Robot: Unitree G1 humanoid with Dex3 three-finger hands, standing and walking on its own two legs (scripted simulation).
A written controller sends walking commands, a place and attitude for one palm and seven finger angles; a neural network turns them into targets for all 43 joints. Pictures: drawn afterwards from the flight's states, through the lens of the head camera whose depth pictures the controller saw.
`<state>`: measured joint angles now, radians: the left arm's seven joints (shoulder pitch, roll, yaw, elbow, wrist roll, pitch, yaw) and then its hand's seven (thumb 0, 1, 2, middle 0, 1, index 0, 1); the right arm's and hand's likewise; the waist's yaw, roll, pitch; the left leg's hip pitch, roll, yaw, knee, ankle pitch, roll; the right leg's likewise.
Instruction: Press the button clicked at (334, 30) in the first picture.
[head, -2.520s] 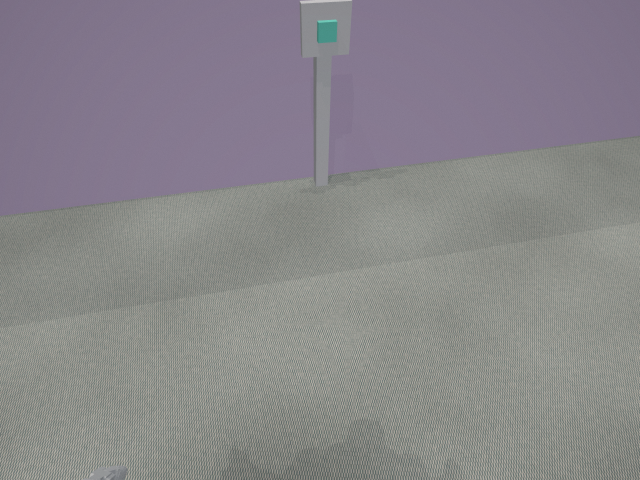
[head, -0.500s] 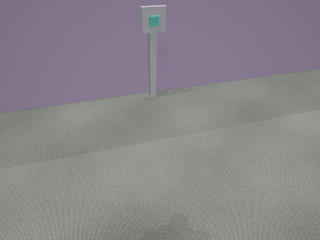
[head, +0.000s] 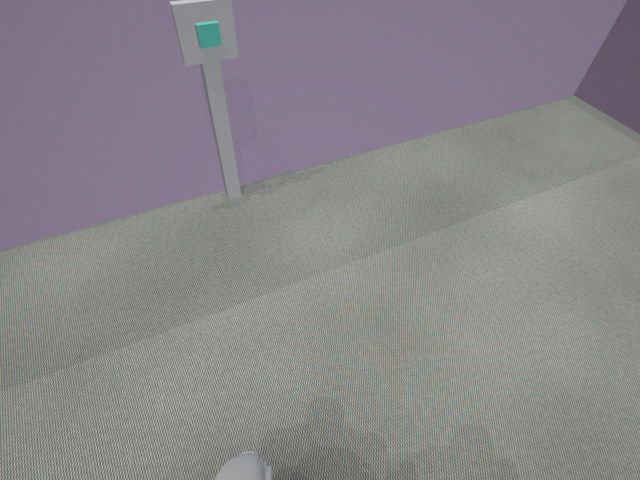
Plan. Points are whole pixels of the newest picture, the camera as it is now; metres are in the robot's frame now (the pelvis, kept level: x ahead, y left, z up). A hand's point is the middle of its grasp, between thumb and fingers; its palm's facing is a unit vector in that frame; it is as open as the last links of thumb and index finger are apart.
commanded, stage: walk to a spot facing it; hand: left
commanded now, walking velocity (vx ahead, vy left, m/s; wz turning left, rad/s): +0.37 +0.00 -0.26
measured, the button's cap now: (208, 34) +1.32 +0.44 -0.03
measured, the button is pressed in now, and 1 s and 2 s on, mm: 0 0 0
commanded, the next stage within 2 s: turn to face it in 1.40 s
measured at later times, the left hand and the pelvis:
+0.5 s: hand (208, 355) +0.33 +0.22 -0.17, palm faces -0.19 -0.97 -0.16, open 7.4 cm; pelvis +0.21 +0.05 +0.00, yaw -11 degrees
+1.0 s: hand (252, 286) +0.49 +0.17 -0.18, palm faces -0.20 -0.96 -0.20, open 7.3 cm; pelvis +0.43 -0.01 -0.01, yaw -15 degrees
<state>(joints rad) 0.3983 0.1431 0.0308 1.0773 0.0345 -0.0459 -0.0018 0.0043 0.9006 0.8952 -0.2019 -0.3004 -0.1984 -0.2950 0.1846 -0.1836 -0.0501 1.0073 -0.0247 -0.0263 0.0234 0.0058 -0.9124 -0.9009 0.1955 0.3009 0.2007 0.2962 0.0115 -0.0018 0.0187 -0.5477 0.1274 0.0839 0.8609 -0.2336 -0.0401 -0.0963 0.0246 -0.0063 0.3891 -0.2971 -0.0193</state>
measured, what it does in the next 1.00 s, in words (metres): walks ahead: left foot, then right foot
